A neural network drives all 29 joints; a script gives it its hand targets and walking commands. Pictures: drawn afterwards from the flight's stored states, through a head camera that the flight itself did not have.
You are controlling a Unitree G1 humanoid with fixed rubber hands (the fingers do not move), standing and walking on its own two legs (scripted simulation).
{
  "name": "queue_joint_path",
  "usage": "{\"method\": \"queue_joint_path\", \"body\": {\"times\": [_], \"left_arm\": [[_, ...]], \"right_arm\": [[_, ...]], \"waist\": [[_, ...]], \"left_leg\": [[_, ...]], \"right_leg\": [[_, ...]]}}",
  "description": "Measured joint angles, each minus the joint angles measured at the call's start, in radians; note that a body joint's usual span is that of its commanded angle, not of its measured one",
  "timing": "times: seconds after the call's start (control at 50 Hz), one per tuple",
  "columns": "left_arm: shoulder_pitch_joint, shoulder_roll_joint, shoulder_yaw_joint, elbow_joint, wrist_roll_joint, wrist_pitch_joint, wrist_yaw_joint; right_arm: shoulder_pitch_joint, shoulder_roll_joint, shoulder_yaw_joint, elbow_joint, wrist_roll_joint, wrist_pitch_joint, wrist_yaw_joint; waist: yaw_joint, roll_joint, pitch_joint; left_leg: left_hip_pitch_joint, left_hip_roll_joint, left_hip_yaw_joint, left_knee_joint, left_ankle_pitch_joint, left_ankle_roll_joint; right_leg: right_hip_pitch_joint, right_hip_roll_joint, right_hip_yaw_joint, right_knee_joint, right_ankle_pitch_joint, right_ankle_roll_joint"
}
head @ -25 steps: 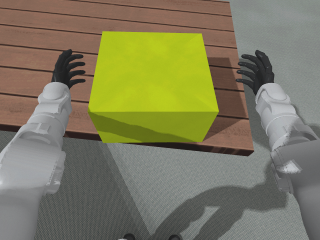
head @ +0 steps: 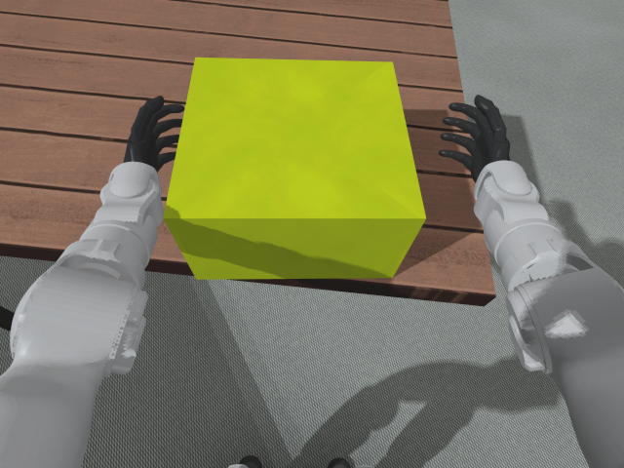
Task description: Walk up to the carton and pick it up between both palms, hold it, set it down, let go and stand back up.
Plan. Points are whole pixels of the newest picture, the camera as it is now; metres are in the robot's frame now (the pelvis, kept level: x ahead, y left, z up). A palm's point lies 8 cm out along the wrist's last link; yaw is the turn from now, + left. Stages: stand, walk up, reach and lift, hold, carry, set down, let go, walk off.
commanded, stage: reach and lift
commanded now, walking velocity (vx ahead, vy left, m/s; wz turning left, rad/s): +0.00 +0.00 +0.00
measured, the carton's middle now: (295, 169) +0.51 +0.03 +0.04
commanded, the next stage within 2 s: none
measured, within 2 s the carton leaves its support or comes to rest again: neither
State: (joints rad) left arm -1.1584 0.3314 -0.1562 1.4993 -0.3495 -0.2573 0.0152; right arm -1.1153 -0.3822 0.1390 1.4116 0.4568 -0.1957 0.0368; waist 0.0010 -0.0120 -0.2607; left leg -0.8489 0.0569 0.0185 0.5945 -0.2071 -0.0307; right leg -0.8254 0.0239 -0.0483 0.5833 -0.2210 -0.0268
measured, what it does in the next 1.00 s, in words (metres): stands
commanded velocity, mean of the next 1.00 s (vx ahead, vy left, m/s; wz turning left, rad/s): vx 0.00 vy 0.00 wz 0.00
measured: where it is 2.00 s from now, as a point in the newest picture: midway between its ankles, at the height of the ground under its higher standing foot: outside the picture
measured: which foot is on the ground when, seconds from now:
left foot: down 0.00-1.00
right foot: down 0.00-1.00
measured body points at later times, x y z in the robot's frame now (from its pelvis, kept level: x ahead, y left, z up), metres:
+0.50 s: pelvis +0.00 +0.01 +0.01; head +0.10 +0.02 +0.45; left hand +0.49 +0.20 +0.08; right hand +0.49 -0.19 +0.10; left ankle +0.02 +0.14 -0.72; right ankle +0.01 -0.10 -0.72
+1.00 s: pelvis +0.00 +0.01 +0.01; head +0.10 +0.02 +0.45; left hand +0.49 +0.19 +0.09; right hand +0.49 -0.18 +0.10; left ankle +0.02 +0.14 -0.72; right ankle +0.01 -0.10 -0.72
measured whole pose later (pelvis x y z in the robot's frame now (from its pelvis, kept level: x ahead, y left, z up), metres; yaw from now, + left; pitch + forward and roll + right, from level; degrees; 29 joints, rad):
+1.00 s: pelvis +0.00 +0.01 +0.01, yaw +0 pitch +25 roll -1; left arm -1.15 0.24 -0.06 1.53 -0.26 -0.28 0.07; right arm -1.10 -0.28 0.00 1.41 0.29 -0.19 -0.02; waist 0.00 -0.01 -0.26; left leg -0.80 0.05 0.02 0.55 -0.19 -0.02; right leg -0.76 0.02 -0.04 0.51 -0.19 -0.02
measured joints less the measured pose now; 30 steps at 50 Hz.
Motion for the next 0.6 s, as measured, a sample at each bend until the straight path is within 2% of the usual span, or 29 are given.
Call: {"method": "queue_joint_path", "body": {"times": [0.24, 0.46, 0.6], "left_arm": [[0.020, -0.029, 0.042, -0.006, 0.044, -0.022, 0.018], [0.023, -0.067, 0.069, -0.002, 0.081, -0.013, 0.043], [0.012, -0.081, 0.072, 0.017, 0.065, -0.017, 0.051]], "right_arm": [[0.019, 0.059, -0.048, 0.002, -0.058, -0.029, -0.036], [0.010, 0.069, -0.086, 0.028, -0.099, -0.027, -0.032], [0.005, 0.081, -0.091, 0.011, -0.119, -0.015, -0.039]], "waist": [[0.000, -0.001, 0.007], [0.009, 0.004, 0.014], [0.006, 0.003, 0.005]], "left_leg": [[0.032, -0.001, -0.009, -0.023, 0.004, -0.001], [0.058, -0.001, -0.001, -0.035, 0.007, 0.006], [0.051, -0.002, 0.004, -0.036, 0.011, 0.009]], "right_leg": [[0.045, 0.001, -0.009, -0.043, 0.011, 0.002], [0.074, 0.001, -0.001, -0.066, 0.023, 0.007], [0.063, -0.001, 0.004, -0.063, 0.026, 0.009]]}}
